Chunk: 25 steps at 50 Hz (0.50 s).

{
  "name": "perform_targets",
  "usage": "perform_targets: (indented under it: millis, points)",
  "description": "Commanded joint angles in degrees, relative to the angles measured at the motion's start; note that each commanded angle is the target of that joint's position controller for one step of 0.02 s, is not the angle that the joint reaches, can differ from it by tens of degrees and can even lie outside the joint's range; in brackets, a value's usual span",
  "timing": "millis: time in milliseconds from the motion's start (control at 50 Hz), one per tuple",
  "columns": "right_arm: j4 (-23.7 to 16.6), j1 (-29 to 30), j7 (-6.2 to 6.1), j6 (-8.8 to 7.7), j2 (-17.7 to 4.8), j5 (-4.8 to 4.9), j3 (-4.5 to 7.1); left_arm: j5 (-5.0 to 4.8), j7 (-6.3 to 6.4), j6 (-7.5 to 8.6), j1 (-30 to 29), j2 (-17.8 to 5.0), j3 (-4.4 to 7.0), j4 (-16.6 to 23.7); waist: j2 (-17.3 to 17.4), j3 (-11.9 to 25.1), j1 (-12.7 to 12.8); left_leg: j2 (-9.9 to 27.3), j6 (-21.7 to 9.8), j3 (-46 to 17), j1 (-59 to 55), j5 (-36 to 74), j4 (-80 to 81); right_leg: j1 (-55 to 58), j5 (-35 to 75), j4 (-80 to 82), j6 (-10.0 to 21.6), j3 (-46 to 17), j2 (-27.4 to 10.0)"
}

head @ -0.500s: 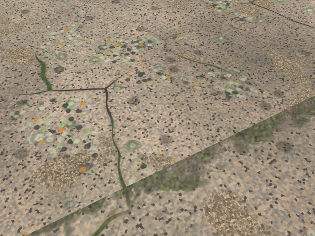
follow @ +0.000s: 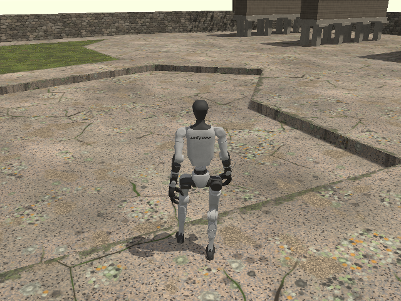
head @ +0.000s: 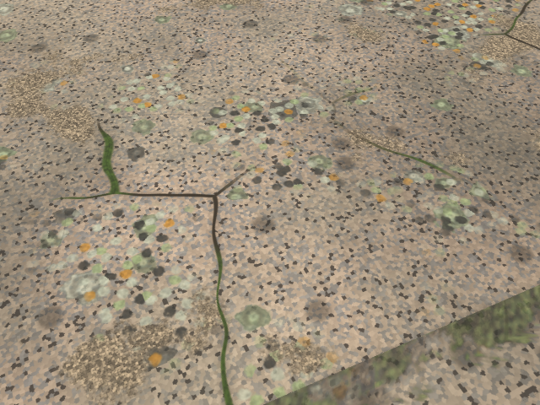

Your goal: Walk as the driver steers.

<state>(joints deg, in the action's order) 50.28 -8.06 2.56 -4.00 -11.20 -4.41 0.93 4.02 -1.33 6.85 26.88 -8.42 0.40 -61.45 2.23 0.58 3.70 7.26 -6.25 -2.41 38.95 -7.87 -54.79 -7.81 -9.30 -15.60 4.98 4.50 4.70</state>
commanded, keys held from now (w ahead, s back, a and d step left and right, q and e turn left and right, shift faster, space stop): w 0.74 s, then w+q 0.26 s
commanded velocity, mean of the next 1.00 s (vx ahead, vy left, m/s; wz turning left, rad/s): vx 0.50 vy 0.00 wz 0.06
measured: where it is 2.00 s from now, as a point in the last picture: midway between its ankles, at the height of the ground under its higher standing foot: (281, 310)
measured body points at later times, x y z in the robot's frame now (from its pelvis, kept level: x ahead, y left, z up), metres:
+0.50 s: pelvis +0.27 +0.08 +0.00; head +0.29 +0.08 +0.45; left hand +0.37 +0.31 -0.14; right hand +0.24 -0.16 -0.15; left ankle +0.29 +0.15 -0.75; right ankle +0.30 -0.09 -0.66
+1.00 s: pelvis +0.52 +0.01 -0.04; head +0.52 +0.01 +0.41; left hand +0.51 +0.25 -0.19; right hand +0.62 -0.22 -0.18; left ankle +0.48 +0.14 -0.67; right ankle +0.49 -0.08 -0.75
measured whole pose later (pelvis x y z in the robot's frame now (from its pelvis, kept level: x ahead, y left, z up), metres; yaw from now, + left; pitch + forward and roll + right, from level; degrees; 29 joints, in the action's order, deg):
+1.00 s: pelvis +0.52 +0.01 -0.04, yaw +4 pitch +2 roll -2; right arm 52.1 -16.2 2.8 -6.0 -12.1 -6.1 3.2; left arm 4.5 -0.6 6.7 23.0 -9.8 1.5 -53.2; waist 2.1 2.6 1.5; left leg -0.8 -9.3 -5.6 33.5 -13.6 -73.6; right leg -19.2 -27.8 -45.5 2.9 8.0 -0.2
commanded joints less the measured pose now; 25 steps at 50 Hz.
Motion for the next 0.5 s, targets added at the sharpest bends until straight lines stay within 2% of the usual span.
perform_targets:
  millis: [20, 40, 60, 80, 100, 120, 160, 200, 220, 240, 260, 280, 300, 320, 340, 360, 380, 400, 420, 440, 480, 500]
  points:
    - [-2.06, -0.21, 0.73, 1.23, 0.40, 0.27, -0.58, 0.00, -1.44, 1.78, -2.10, -3.77, -0.41, 3.77, -5.16, -2.84, -3.29, -0.74, 1.69, 2.81, -7.99, 11.76, 9.52, -10.83, 15.36, 9.66, 11.16, -8.33, -14.70]
    - [-3.55, 1.08, -0.37, 1.11, -2.50, 4.28, 0.28, -5.72, -0.03, 0.68, -0.18, -9.67, 1.89, 3.59, -6.20, -4.64, -4.45, -2.29, 3.54, 6.10, -8.99, 11.24, 10.97, -8.81, 11.69, 8.49, 6.70, -7.21, -13.57]
    - [-2.53, 3.31, 0.41, 1.77, -0.02, 0.35, -0.86, 0.25, -1.50, 1.27, 3.47, -4.11, -0.69, 1.36, -5.61, -3.48, -1.22, -0.94, 3.12, 1.94, -6.30, 14.03, 13.64, -6.05, 15.54, 8.37, 10.58, -9.03, -16.07]
    - [-3.23, 4.22, 0.46, 1.96, -0.85, 0.22, -0.12, 0.61, -2.03, 1.46, 6.53, -4.12, -0.49, 0.35, -6.11, -4.67, -1.20, -1.14, 3.23, 0.84, -1.17, 12.81, 16.27, 1.91, 19.33, 7.82, 11.37, -10.59, -18.05]
    - [-3.91, 6.06, 0.40, 1.87, -2.27, 0.37, 0.38, 0.60, -2.13, 1.24, 6.95, -4.91, -0.31, -0.11, -4.99, -4.35, -0.93, -1.67, 3.12, 0.25, 1.09, 12.18, 19.95, 6.89, 21.28, 7.08, 11.05, -10.72, -18.48]
    - [-4.28, 7.66, 0.37, 1.70, -2.63, 0.66, 0.78, 0.27, -2.29, 1.01, 7.87, -5.67, -0.08, -0.74, -5.70, -3.99, -0.76, -2.24, 2.77, 0.40, 1.92, 10.35, 21.71, 10.86, 22.45, 6.54, 10.65, -10.78, -19.09]
    - [-4.84, 10.93, 0.22, 1.57, -2.56, 1.15, 1.17, 0.34, -2.04, 0.17, 9.46, -5.93, 0.20, -1.91, -5.53, -4.43, -0.07, -2.58, 1.83, 0.70, 2.60, 8.02, 24.82, 15.91, 22.49, 5.95, 9.40, -10.33, -20.17]
    - [-5.33, 13.40, 0.32, 1.23, -2.43, 1.40, 1.62, 0.44, -1.71, -0.79, 8.71, -6.50, 0.56, -1.45, -6.52, -3.91, 0.03, -4.15, 1.04, 2.99, -3.72, 3.65, 24.84, 14.42, 22.91, 4.38, 7.54, -8.46, -19.58]
    - [-5.04, 12.97, 0.30, 0.84, -2.91, 1.71, 2.00, 0.35, -1.40, -1.15, 7.53, -7.08, 0.88, -1.10, -6.60, -3.76, -1.01, -4.92, 0.48, 3.81, -7.22, 3.48, 25.62, 13.58, 24.63, 2.88, 6.79, -7.92, -19.63]
    - [-4.41, 11.08, 0.34, 0.32, -3.44, 2.08, 2.59, 0.66, -1.49, -1.54, 5.81, -7.30, 0.96, -0.51, -7.20, -2.72, -3.03, -6.72, -0.59, 6.22, -14.82, 4.33, 24.67, 9.54, 29.79, -0.14, 6.00, -6.44, -18.43]
    - [-2.79, 5.86, 0.12, -0.53, -5.35, 2.97, 3.46, 0.70, -1.23, -1.34, 4.63, -7.93, 1.41, 0.16, -6.57, -0.39, -5.41, -7.81, -2.28, 6.24, -25.32, 7.46, 24.52, 4.63, 35.75, -5.97, 3.64, -4.48, -15.77]
    - [0.88, -6.19, -0.43, -1.14, -9.40, 3.73, 4.71, 0.33, -0.99, -0.88, 4.42, -7.24, 1.34, 1.12, -0.95, 8.96, -8.79, -3.17, -6.65, 0.06, -42.69, 19.52, 21.95, -2.30, 26.63, -19.30, -0.46, -1.93, -10.99]
    - [4.19, -22.48, -0.52, -1.25, -11.63, 3.42, 4.79, 1.45, -2.08, -0.24, 13.31, -0.35, -0.96, 2.08, 14.02, 24.70, -11.08, 11.20, -19.78, -24.66, -73.44, 13.22, 29.75, -24.06, -7.03, -39.14, -5.02, -2.29, -1.44]
    - [7.03, -26.79, -1.09, -0.65, -13.29, 4.23, 6.30, -6.19, 1.73, -1.49, 3.66, -10.22, 2.99, 1.86, 2.97, 12.67, -13.44, 15.99, -13.75, -32.47, -63.85, 13.39, 32.11, -32.65, -23.03, -56.38, -3.57, -1.46, -1.79]
    - [8.55, -27.32, -0.93, -2.57, -10.70, 0.51, 5.18, -1.03, -0.78, -0.89, -0.16, -3.10, 0.66, 4.81, 3.74, 10.50, -14.07, 12.68, -12.90, -30.82, -56.26, -0.99, 38.25, -33.47, -20.50, -62.66, -0.96, -14.31, -3.30]
    - [7.27, -17.60, -1.29, -3.18, -8.12, 0.72, 4.89, -0.50, -0.51, -0.27, -5.40, -4.16, 1.62, 5.55, 2.43, -1.35, -10.74, 10.80, -11.10, -23.63, -44.21, -5.25, 39.66, -37.67, -14.44, -62.64, -0.14, -12.50, -7.27]
    - [6.47, -14.12, -1.69, -2.92, -3.52, 1.29, 3.30, 0.85, 0.16, -0.19, -4.82, -3.77, 1.41, 6.17, 0.49, 0.01, -8.13, 9.58, -10.71, -18.62, -38.93, -1.58, 41.47, -33.46, -9.82, -59.42, 0.99, -12.19, -9.69]
    - [6.36, -12.51, -1.91, -2.64, -0.50, 1.45, 2.62, 1.05, 0.20, -0.44, -5.40, -1.51, 1.00, 6.41, -0.67, -1.49, -6.32, 8.41, -10.29, -16.06, -34.94, 1.85, 43.27, -31.78, -6.57, -57.31, 0.92, -11.97, -10.86]
    - [5.99, -11.96, -2.55, -3.09, 0.20, 1.83, 2.28, 0.70, 0.02, -0.70, -4.92, 0.53, 0.58, 6.96, -0.57, -0.51, -4.86, 6.86, -9.69, -12.80, -32.17, 6.32, 43.80, -29.04, -5.12, -55.39, 0.79, -11.41, -11.87]
    - [6.08, -12.16, -2.51, -3.36, 1.17, 1.59, 1.99, 0.22, -0.30, -1.11, -5.23, -0.26, 0.81, 7.12, -0.81, -1.60, -4.15, 5.97, -9.16, -10.84, -30.11, 7.90, 44.92, -28.85, -4.04, -53.81, 0.22, -10.84, -11.79]
    - [6.54, -14.22, -2.03, -4.45, 0.29, 1.13, 2.04, -0.53, -0.98, -1.59, -7.76, -2.03, 1.21, 8.34, 0.24, -2.57, -4.29, 4.57, -9.23, -7.14, -28.48, 11.96, 45.85, -30.53, -0.09, -47.50, -1.23, -9.02, -11.77]
    - [6.15, -14.30, -1.74, -3.75, -7.30, 5.12, 3.18, -4.17, 0.70, -3.70, -10.70, -7.42, 3.00, 11.03, 1.14, -4.01, -0.90, 6.02, -6.88, -8.08, -25.81, 20.97, 47.09, -27.81, 1.46, -43.75, -2.83, -5.75, -11.38]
